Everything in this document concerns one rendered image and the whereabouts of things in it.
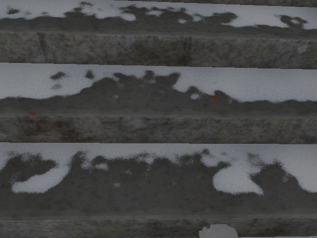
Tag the robot right thigh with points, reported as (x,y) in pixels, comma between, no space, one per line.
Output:
(218,231)

